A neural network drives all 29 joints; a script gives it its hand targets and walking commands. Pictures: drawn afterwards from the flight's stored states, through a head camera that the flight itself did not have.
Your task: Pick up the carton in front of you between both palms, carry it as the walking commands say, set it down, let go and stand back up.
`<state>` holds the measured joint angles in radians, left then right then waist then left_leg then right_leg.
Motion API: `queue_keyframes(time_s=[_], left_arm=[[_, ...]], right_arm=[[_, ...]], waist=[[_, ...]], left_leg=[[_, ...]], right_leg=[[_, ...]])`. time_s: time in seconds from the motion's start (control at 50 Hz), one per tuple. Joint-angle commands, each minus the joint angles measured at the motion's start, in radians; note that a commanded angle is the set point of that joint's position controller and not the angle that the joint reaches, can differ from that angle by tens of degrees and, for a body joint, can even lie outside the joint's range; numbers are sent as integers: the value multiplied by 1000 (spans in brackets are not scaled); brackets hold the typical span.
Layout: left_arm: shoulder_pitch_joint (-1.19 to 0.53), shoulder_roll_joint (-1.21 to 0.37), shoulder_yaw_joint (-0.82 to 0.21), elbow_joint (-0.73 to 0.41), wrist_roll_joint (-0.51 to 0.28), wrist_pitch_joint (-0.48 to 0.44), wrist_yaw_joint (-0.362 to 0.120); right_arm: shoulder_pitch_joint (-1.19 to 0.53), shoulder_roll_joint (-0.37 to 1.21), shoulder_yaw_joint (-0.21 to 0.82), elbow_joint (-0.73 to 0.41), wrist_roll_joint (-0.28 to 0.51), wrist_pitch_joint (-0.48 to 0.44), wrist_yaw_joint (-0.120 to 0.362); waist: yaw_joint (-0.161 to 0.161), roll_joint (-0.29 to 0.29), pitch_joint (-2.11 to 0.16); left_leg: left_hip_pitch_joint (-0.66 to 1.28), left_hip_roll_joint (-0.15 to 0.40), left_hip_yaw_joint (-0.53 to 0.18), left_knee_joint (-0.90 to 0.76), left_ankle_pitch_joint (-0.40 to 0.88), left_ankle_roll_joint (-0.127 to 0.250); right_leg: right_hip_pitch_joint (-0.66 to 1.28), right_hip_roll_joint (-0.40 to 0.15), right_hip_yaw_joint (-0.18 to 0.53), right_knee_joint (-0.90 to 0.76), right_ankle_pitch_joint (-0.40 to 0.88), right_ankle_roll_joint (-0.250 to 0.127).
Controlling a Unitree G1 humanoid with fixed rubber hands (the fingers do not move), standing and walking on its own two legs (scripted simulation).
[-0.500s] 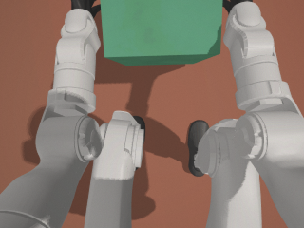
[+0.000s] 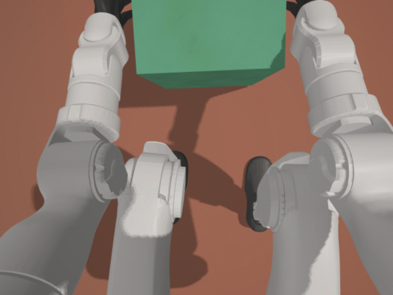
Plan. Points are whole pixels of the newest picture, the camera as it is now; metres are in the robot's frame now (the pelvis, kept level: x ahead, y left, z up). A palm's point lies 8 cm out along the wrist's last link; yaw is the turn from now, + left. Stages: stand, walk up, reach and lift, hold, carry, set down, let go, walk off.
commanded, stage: set down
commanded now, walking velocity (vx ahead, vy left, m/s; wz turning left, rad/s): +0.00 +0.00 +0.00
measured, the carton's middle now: (207, 26) +0.53 +0.04 -0.24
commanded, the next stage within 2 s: let go in 1.88 s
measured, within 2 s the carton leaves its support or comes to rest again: rests again in 0.06 s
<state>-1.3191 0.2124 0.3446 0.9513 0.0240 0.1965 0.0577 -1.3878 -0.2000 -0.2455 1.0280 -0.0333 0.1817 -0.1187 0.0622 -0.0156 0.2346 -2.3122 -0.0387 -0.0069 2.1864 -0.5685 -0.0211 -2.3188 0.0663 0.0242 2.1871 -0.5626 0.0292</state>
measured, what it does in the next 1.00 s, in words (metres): stands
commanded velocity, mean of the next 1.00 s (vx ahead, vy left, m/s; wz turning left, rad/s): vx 0.00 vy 0.00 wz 0.00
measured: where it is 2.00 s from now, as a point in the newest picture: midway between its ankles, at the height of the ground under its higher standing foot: (214, 203)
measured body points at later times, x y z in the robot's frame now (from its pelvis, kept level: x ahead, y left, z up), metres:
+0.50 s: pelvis -0.01 +0.00 +0.00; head +0.35 +0.01 +0.26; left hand +0.53 +0.20 -0.17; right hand +0.56 -0.11 -0.17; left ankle +0.11 +0.12 -0.33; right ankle +0.11 -0.12 -0.33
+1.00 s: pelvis +0.00 +0.00 +0.01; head +0.36 +0.01 +0.28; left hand +0.53 +0.24 -0.14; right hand +0.57 -0.14 -0.14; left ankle +0.11 +0.12 -0.33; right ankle +0.11 -0.12 -0.33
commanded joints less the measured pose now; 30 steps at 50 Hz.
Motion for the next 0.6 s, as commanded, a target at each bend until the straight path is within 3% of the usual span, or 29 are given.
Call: queue_keyframes(time_s=[0.0, 0.3, 0.48, 0.52, 0.58], left_arm=[[-541, -875, -323, -84, -71, -28, -272], [-466, -720, -202, 42, 16, -17, -282], [-419, -594, -143, 89, 48, -37, -252], [-375, -438, -98, 95, 52, -57, -211], [-232, 101, 4, 118, 22, -120, -62]], right_arm=[[-481, 888, 273, -88, 56, -34, 248], [-395, 720, 142, 48, -39, -18, 265], [-362, 575, 100, 66, -66, -31, 247], [-330, 411, 69, 71, -72, -49, 212], [-222, -117, 3, 79, -32, -103, 76]], waist=[[16, -40, -969], [-4, -19, -700], [-4, -21, -660], [-3, -18, -680], [1, -21, -733]], left_leg=[[445, -75, 63, -166, 282, 0], [362, -68, 39, -170, 158, 15], [390, -54, 38, -163, 139, 5], [420, -43, 44, -162, 146, -7], [490, -19, 59, -171, 151, -32]], right_leg=[[505, 80, -63, -144, 247, -33], [395, 70, -49, -156, 119, -44], [411, 54, -53, -150, 100, -28], [443, 42, -57, -147, 105, -17], [523, 11, -60, -147, 113, 8]])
